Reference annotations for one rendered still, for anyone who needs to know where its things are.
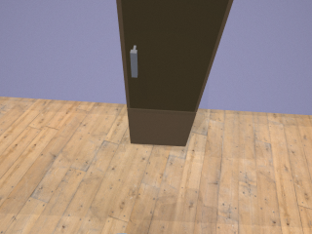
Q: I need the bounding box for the cupboard door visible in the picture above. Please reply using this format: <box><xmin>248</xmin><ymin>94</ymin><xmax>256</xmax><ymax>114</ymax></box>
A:
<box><xmin>121</xmin><ymin>0</ymin><xmax>229</xmax><ymax>112</ymax></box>

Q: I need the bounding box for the handle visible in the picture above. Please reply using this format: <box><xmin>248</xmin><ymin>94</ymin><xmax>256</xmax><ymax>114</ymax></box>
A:
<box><xmin>130</xmin><ymin>45</ymin><xmax>138</xmax><ymax>78</ymax></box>

